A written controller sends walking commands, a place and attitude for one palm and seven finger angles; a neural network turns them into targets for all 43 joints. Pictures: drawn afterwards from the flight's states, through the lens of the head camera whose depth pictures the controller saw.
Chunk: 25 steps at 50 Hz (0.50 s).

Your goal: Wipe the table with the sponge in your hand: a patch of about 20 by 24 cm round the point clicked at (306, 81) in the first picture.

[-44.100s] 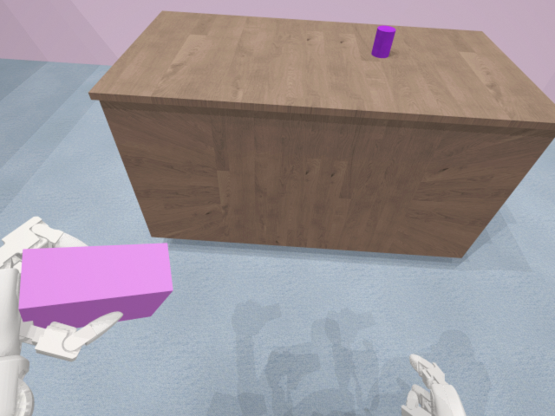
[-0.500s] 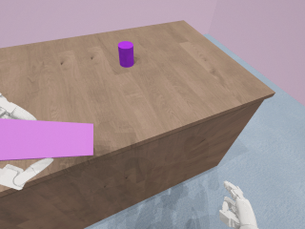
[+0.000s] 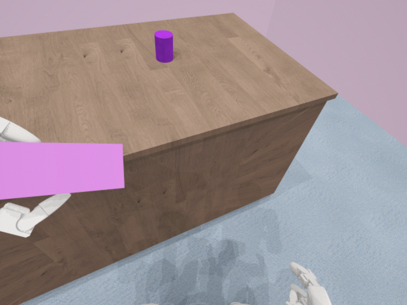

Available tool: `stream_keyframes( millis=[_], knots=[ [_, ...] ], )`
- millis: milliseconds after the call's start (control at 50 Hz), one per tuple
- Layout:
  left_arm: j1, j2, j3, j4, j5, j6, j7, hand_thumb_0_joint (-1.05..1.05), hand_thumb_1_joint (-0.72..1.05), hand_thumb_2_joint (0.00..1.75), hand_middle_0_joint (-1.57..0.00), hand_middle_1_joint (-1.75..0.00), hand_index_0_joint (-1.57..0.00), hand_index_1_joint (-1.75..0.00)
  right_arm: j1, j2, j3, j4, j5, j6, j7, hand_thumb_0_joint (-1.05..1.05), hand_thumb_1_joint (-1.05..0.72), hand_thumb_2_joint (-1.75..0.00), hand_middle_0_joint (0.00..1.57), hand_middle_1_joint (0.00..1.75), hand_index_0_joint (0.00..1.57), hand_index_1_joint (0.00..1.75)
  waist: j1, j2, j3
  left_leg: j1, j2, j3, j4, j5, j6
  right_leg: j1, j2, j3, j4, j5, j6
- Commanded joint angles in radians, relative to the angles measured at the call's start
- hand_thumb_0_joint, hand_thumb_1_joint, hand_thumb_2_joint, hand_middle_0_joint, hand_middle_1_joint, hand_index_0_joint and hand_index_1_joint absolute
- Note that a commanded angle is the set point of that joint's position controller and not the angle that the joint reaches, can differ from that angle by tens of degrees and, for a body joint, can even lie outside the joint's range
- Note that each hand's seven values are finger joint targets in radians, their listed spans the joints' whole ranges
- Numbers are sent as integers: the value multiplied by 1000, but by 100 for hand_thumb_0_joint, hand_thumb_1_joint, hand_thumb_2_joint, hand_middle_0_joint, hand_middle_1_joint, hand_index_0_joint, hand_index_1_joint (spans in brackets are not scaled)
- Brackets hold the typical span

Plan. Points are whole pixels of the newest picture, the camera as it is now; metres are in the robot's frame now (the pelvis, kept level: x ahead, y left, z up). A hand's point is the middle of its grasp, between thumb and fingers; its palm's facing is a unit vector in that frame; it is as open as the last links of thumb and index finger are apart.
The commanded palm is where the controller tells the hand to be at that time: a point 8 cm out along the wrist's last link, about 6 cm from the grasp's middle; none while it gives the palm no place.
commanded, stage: stop stepping back and stand still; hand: left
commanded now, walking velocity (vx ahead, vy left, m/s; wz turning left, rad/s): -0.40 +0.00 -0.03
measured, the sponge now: (76, 170) +0.25 +0.20 +0.20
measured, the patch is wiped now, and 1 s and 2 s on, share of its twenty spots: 1.00 1.00 1.00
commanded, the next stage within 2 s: stand and wait in 0.92 s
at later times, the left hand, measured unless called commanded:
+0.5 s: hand out of the picture +0.07 +0.23 +0.23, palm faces +0.51 -0.82 -0.28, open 9.9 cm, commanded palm +0.02 +0.25 +0.23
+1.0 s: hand out of the picture +0.06 +0.20 +0.22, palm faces +0.53 -0.78 -0.32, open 9.9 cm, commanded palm -0.01 +0.22 +0.23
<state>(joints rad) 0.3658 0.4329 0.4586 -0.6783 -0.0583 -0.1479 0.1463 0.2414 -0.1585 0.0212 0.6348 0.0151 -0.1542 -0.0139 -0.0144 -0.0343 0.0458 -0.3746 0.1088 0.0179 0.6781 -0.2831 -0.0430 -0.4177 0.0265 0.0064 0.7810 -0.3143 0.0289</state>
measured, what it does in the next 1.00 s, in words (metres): walks backwards: right foot, then left foot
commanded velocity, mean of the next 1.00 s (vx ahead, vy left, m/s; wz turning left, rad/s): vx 0.20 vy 0.06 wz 0.00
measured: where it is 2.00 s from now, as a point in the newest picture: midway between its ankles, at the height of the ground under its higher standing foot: outside the picture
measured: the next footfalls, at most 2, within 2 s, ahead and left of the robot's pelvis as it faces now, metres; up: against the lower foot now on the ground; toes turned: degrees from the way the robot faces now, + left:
right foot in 0.04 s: +0.06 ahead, -0.14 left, +0.00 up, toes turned +0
left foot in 0.30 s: -0.17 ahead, +0.08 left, +0.00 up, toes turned +2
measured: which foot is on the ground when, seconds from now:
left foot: down 0.00-0.08, up 0.10-0.28, down 0.30-0.96, up 0.98-1.00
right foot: up 0.00-0.02, down 0.04-0.34, up 0.36-0.58, down 0.60-1.00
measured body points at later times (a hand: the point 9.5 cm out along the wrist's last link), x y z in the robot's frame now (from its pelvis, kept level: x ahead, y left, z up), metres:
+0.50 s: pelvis -0.13 -0.03 +0.00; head -0.19 -0.01 +0.45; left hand +0.04 +0.27 +0.25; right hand -0.01 -0.27 -0.09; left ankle -0.21 +0.08 -0.72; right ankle -0.12 -0.13 -0.65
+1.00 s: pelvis -0.15 -0.06 +0.00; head -0.18 -0.07 +0.45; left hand +0.03 +0.24 +0.24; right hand +0.01 -0.29 -0.08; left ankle -0.17 +0.07 -0.71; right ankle -0.10 -0.16 -0.72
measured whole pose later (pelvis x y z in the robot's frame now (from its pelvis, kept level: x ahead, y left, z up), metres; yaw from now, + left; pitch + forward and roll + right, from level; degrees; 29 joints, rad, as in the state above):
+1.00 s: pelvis -0.15 -0.06 +0.00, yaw +3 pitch -3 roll -2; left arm 0.29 0.40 0.41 -0.44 -0.05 -0.14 0.15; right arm 0.23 -0.22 0.02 0.65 0.02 -0.12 -0.06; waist -0.01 0.03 -0.02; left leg -0.31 0.05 -0.05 0.81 -0.42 0.01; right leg -0.32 0.03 -0.08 0.63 -0.25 -0.03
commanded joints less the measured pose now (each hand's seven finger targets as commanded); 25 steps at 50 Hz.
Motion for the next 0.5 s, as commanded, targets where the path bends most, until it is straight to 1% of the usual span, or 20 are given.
stream_keyframes(
  millis=[0,20,40,60,80,100,120,160,180,260,280,300,320,340,360,380,400,420,460,480],
  knots=[
    [-49,117,61,-113,-6,-72,-3,0,10,130,-120,-160,-120,-160,-145,-194,-66,-175,7,-48,-6,0,-90,-90,20,30,20,30,5,231,-117,-48,149,-167,-108,45,103,166,-13,-34,-243,181,6],
    [-31,145,90,-77,-2,-85,-7,0,10,130,-120,-160,-120,-160,-139,-192,-68,-184,13,-49,-5,0,-90,-90,20,30,20,30,15,172,-123,-91,117,-136,-25,-103,89,206,-32,-40,-302,218,-4],
    [-41,159,91,-71,2,-97,-10,0,10,130,-120,-160,-120,-160,-126,-179,-68,-190,20,-45,-6,0,-90,-90,20,30,20,30,11,50,-117,-99,40,-59,147,-224,66,177,-92,-6,-377,243,-35],
    [-17,190,90,-48,3,-97,-9,0,10,130,-120,-160,-120,-160,-89,-173,-88,-183,27,-27,-7,0,-90,-90,20,30,20,30,-1,-176,-197,-137,-85,15,467,-257,23,218,-244,155,-400,452,-111],
    [10,192,94,-93,-13,-81,-9,0,10,130,-120,-160,-120,-160,-67,-178,-110,-186,42,-15,-10,0,-90,-90,20,30,20,30,3,-298,-282,-96,-112,-78,647,-254,12,136,-340,303,-441,416,-150],
    [15,184,84,-124,-18,-67,-14,0,10,130,-120,-160,-120,-160,-99,-163,-93,-180,42,2,-17,0,-90,-90,20,30,20,30,-9,-240,-251,-45,-85,-123,730,-158,16,11,-332,310,-441,184,-158],
    [44,196,113,-122,-21,-58,-18,0,10,130,-120,-160,-120,-160,-133,-137,-71,-175,33,23,-22,0,-90,-90,20,30,20,30,-24,-177,-226,-35,-77,-100,788,-96,17,-92,-306,292,-438,7,-160],
    [34,202,116,-150,-28,-42,-25,0,10,130,-120,-160,-120,-160,-177,-126,-51,-166,18,49,-22,0,-90,-90,20,30,20,30,-50,-96,-178,19,-83,-46,756,-16,18,-266,-249,173,-432,-114,-111],
    [-10,209,109,-191,-31,-42,-25,0,10,130,-120,-160,-120,-160,-181,-127,-45,-170,23,45,-22,0,-90,-90,20,30,20,30,-46,-70,-162,38,-67,-45,622,-52,31,-278,-250,136,-422,-115,-103],
    [10,218,134,-223,-26,-44,-13,0,10,130,-120,-160,-120,-160,-103,-176,-66,-146,27,-2,-23,0,-90,-90,20,30,20,30,-21,-26,-210,142,-66,-60,3,-175,118,-182,-238,185,-267,-35,-81],
    [25,219,138,-222,-28,-46,-8,0,10,130,-120,-160,-120,-160,-69,-189,-69,-154,30,-15,-30,0,-90,-90,20,30,20,30,-18,74,-226,162,-53,-38,-229,-161,131,-102,-186,136,-159,-20,-66],
    [-20,226,145,-261,-21,-56,-4,0,10,130,-120,-160,-120,-160,-46,-201,-76,-165,17,-27,-35,0,-90,-90,20,30,20,30,-15,223,-235,172,-21,-17,-417,-73,149,-70,-82,46,77,-50,-55],
    [-59,229,135,-282,-10,-63,0,0,10,130,-120,-160,-120,-160,-65,-195,-83,-179,9,-41,-39,0,-90,-90,20,30,20,30,-7,435,-212,194,48,-68,-479,143,176,-153,49,-67,399,-156,-28],
    [-166,263,142,-339,22,-98,1,0,10,130,-120,-160,-120,-160,-89,-179,-80,-164,10,-78,-48,0,-90,-90,20,30,20,30,-5,509,-215,199,92,-82,-387,395,186,-240,54,-69,547,-212,-27],
    [-198,277,136,-226,25,-104,6,0,10,130,-120,-160,-120,-160,-82,-164,-66,-141,4,-88,-45,0,-90,-90,20,30,20,30,-33,543,-132,116,179,-266,-367,314,231,-310,-27,41,582,-218,-34],
    [-275,249,96,-211,28,-101,-7,0,10,130,-120,-160,-120,-160,-74,-155,-56,-112,4,-92,-26,0,-90,-90,20,30,20,30,-32,440,-22,18,233,-367,-424,161,252,-389,-52,120,699,-171,-31],
    [-265,172,33,-35,25,-93,-14,0,10,130,-120,-160,-120,-160,-83,-151,-45,-57,15,-95,-18,0,-90,-90,20,30,20,30,-16,184,130,-32,258,-365,-441,75,271,-453,-89,166,645,-155,-41],
    [-274,105,-25,68,20,-83,-18,0,10,130,-120,-160,-120,-160,-35,-176,-58,-28,28,-89,-19,0,-90,-90,20,30,20,30,-9,77,130,-4,221,-300,-418,24,264,-402,-68,107,521,-121,-41],
    [-277,102,-29,150,5,-52,-21,0,10,130,-120,-160,-120,-160,-27,-193,-59,-62,27,-68,-39,0,-90,-90,20,30,20,30,5,111,81,29,178,-222,-340,50,219,-211,-80,38,189,-78,-39],
    [-284,93,-44,147,6,-39,-24,0,10,130,-120,-160,-120,-160,-36,-200,-58,-80,21,-54,-46,0,-90,-90,20,30,20,30,-5,192,41,91,126,-158,-273,119,204,-134,-52,-18,28,-51,-37]
  ],
)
